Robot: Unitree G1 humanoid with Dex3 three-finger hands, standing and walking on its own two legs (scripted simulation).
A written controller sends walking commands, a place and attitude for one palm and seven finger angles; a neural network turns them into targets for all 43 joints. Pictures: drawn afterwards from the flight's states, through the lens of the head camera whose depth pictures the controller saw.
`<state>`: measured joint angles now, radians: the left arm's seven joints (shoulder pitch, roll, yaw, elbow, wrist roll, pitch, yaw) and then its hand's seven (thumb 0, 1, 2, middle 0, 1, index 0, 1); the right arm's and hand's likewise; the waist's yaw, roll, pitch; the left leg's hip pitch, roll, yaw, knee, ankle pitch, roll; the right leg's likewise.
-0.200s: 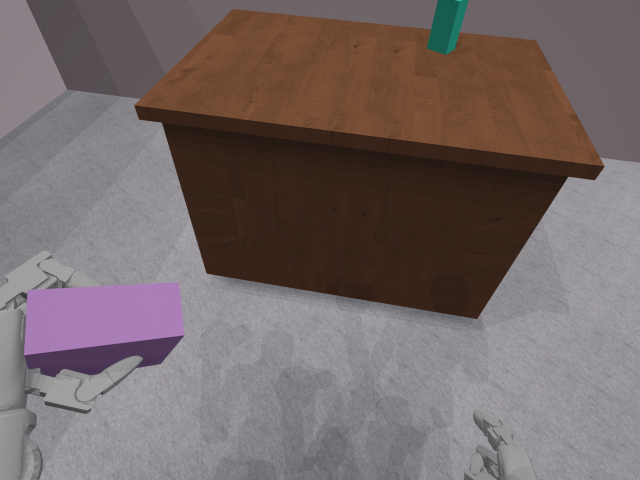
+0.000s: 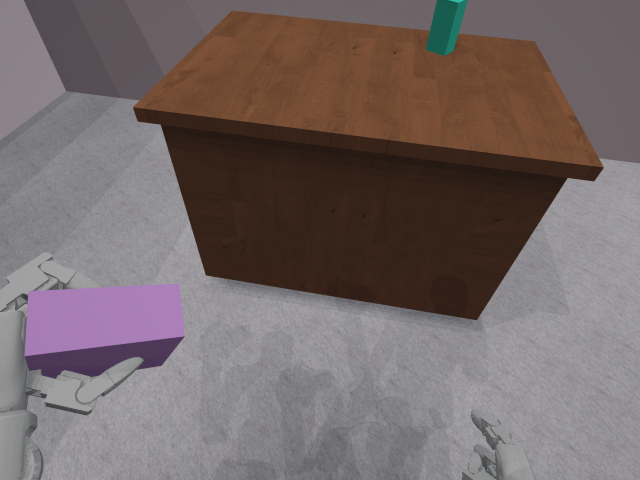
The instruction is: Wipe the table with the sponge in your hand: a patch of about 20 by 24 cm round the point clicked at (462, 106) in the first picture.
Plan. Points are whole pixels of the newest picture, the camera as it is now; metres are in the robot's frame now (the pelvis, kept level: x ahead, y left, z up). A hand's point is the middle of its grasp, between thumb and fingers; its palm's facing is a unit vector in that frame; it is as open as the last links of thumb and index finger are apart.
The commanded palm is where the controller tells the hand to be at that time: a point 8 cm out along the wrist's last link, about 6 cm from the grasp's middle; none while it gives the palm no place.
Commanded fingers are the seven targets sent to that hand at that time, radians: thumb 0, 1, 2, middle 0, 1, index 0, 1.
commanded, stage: stand and wait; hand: left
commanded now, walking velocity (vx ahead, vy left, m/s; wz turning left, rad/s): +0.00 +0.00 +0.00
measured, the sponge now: (128, 332) +0.22 +0.21 +0.13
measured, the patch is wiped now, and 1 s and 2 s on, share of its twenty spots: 0.00 0.00 0.00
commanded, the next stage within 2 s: look at it before walking up in 0.06 s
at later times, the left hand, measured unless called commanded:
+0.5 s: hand (93, 327) +0.22 +0.24 +0.15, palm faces +0.40 -0.84 -0.38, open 9.5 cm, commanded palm +0.17 +0.27 +0.18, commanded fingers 0.00 0.10 1.30 -1.20 -1.60 -1.20 -1.60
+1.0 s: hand (197, 283) +0.27 +0.15 +0.16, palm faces +0.17 -0.89 -0.42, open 9.5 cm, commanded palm +0.23 +0.20 +0.18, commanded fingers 0.00 0.10 1.30 -1.20 -1.60 -1.20 -1.60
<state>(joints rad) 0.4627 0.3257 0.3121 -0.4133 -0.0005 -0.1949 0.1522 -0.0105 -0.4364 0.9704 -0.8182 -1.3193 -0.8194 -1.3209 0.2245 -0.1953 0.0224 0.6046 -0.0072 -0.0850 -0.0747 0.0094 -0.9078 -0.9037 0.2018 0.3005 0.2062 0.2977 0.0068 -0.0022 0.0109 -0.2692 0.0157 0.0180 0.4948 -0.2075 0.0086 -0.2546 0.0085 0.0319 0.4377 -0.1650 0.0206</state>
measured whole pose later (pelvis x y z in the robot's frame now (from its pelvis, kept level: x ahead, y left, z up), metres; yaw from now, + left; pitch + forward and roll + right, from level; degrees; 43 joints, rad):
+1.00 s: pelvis -0.01 -0.02 -0.01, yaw -17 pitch +1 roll +3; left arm 0.43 0.36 0.36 -0.43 -0.01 -0.25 0.14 -0.01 -0.44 0.98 -0.82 -1.32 -0.82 -1.33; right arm 0.22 -0.23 -0.01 0.59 -0.01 -0.06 -0.04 0.01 -0.91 -0.90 0.20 0.30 0.20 0.30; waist 0.03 -0.05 0.01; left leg -0.25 0.02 0.11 0.52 -0.27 0.00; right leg -0.51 0.09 0.16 0.81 -0.34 -0.01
